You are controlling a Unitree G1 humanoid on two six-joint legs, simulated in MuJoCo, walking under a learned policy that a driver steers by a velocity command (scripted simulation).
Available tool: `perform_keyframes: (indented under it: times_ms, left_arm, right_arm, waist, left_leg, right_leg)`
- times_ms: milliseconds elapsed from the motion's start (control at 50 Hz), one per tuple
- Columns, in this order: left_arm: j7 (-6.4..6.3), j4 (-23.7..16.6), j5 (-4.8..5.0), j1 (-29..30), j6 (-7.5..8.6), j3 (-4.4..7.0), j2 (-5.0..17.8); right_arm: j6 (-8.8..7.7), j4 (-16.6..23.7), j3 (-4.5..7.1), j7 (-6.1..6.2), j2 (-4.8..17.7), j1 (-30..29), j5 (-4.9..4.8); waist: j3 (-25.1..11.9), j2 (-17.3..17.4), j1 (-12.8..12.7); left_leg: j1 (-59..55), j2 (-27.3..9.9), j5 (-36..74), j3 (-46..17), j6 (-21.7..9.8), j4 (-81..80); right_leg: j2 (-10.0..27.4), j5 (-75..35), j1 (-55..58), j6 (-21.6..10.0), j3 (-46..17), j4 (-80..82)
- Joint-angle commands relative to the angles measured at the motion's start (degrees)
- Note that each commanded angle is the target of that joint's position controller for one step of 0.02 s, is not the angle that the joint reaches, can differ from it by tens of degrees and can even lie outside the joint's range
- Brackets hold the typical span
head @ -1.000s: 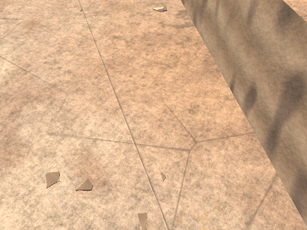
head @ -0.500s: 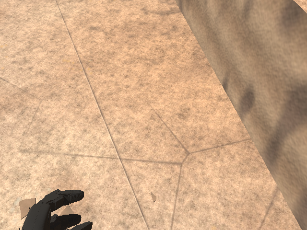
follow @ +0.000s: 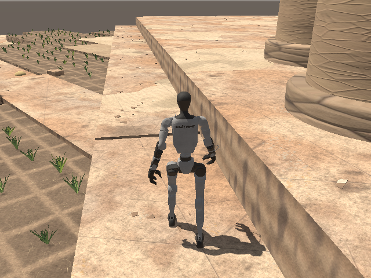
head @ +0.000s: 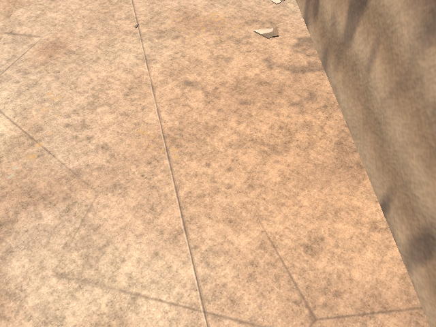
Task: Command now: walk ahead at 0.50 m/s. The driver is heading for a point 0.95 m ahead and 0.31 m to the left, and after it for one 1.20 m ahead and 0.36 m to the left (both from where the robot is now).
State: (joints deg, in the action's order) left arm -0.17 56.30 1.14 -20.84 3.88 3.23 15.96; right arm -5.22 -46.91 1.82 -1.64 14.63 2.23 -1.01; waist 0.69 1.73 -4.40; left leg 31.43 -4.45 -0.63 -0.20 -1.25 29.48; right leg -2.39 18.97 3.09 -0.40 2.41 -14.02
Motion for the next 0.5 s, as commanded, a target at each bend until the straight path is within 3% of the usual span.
perform_keyframes:
  times_ms: [20, 40, 60, 80, 100, 120, 140, 160, 200, 240, 280, 360, 440, 500]
  left_arm:
    - [-0.29, -2.41, -0.18, 1.29, -0.72, 1.78, 9.29]
    - [-0.36, -3.66, -1.08, 0.77, -0.74, 0.67, 6.82]
    - [0.11, -4.78, -1.23, -5.43, 0.51, -1.25, 0.17]
    - [0.28, -3.98, -0.21, -3.75, 1.95, -0.67, 3.52]
    - [0.57, -5.32, 1.41, 0.72, 2.86, 0.47, 7.80]
    - [0.42, -6.06, 1.55, 4.09, 3.20, 0.37, 7.76]
    - [0.12, -6.32, 0.69, 5.98, 3.08, 0.55, 7.19]
    - [-0.05, -6.08, 0.12, 5.66, 2.39, 0.92, 6.88]
    - [-0.06, -5.57, -0.20, 4.12, 0.96, 0.60, 4.37]
    - [-0.19, -6.45, -0.58, 6.06, 0.25, 0.54, 3.74]
    - [-0.21, -7.90, -0.97, 10.06, 0.22, 0.56, 3.64]
    - [0.47, -9.88, -0.72, 17.67, 0.85, -0.03, 2.10]
    - [1.48, -12.00, -0.20, 24.05, 1.32, -0.37, 2.18]
    - [2.36, -13.29, 0.04, 25.39, 1.91, -0.11, 3.80]
  right_arm:
    - [-1.14, 1.18, 3.30, -0.15, 9.39, 7.78, -0.13]
    - [-1.07, -1.39, 4.73, 0.34, 13.40, 18.60, 0.46]
    - [-0.52, -2.90, 6.12, 0.44, 19.12, 23.93, 1.26]
    - [-0.52, -2.73, 4.62, 0.18, 13.88, 24.23, 0.74]
    - [-0.69, -1.99, 3.60, 0.21, 11.00, 19.58, 0.61]
    - [-0.73, -0.79, 3.08, 0.31, 9.29, 15.32, 0.87]
    - [-0.82, -0.45, 2.70, 0.16, 7.89, 12.03, 1.28]
    - [-1.10, -0.23, 2.17, 0.06, 6.23, 10.25, 1.70]
    - [-1.45, -0.81, 2.28, -0.11, 6.38, 10.31, 1.54]
    - [-1.68, -1.79, 2.69, 0.26, 7.79, 11.65, 1.28]
    - [-1.38, -2.73, 2.92, 0.91, 8.48, 13.41, 1.14]
    - [-0.78, -4.11, 2.94, 1.77, 9.02, 16.14, 0.66]
    - [0.06, -6.48, 3.19, 1.98, 9.48, 20.39, 0.20]
    - [0.98, -7.35, 3.67, 2.45, 10.23, 20.43, -0.10]
  waist:
    - [-3.88, -5.37, 8.14]
    - [-12.67, -1.74, 11.94]
    - [-19.47, 12.79, 9.42]
    - [-21.72, 12.46, 10.80]
    - [-13.37, 8.90, 10.24]
    - [-8.76, 4.84, 8.84]
    - [-4.88, 2.19, 7.29]
    - [-3.59, 2.82, 5.47]
    - [-2.83, 3.15, 3.97]
    - [-1.20, 1.98, 3.64]
    - [0.12, 1.07, 4.48]
    - [2.06, 1.67, 6.79]
    - [3.96, 1.52, 8.79]
    - [3.83, 2.30, 7.67]
  left_leg:
    - [-14.02, 3.10, -4.49, 2.58, -3.53, -2.70]
    - [-30.97, -2.99, -3.70, -3.84, -6.76, -0.35]
    - [-51.57, -16.43, -14.29, -30.81, -15.72, -5.23]
    - [-53.24, -18.34, -20.02, -42.45, -16.89, -12.54]
    - [-47.22, -16.60, -19.58, -34.07, -14.14, -12.81]
    - [-39.66, -14.25, -14.64, -26.02, -12.51, -13.48]
    - [-32.34, -12.08, -9.49, -20.85, -11.80, -15.36]
    - [-27.85, -10.09, -5.83, -16.96, -10.90, -17.11]
    - [-23.80, -8.92, -1.49, -13.33, -11.57, -19.91]
    - [-22.94, -8.72, 2.22, -10.38, -12.35, -21.72]
    - [-24.17, -8.44, 3.99, -8.29, -12.29, -22.72]
    - [-24.28, -5.91, 2.20, -3.20, -10.20, -23.82]
    - [-30.18, -8.12, 1.75, -2.99, -10.02, -22.23]
    - [-35.88, -10.73, 5.94, -3.76, -8.87, -18.56]
  right_leg:
    - [14.17, -36.94, -1.79, -7.52, -5.07, -12.68]
    - [10.99, -30.96, -10.48, -5.60, -2.31, -28.55]
    - [0.43, -5.37, -34.69, -1.07, 0.41, -50.47]
    - [-0.14, 13.26, -42.41, -1.34, -8.08, -59.17]
    - [3.18, 10.22, -47.36, -2.48, -8.99, -62.17]
    - [6.50, 5.05, -46.52, -2.99, -7.30, -60.32]
    - [8.55, 1.08, -44.55, -2.80, -6.51, -56.13]
    - [10.27, -1.63, -41.00, -2.71, -6.88, -52.95]
    - [10.79, -3.93, -37.62, -1.82, -6.30, -49.95]
    - [11.11, -7.24, -39.74, -0.64, -5.91, -45.60]
    - [11.14, -12.72, -42.78, 0.46, -5.69, -38.96]
    - [9.05, -23.87, -40.24, 0.71, -3.37, -24.57]
    - [7.53, -24.14, -40.65, -0.19, -2.76, -17.80]
    - [7.02, -18.34, -40.34, -2.26, -3.16, -14.97]
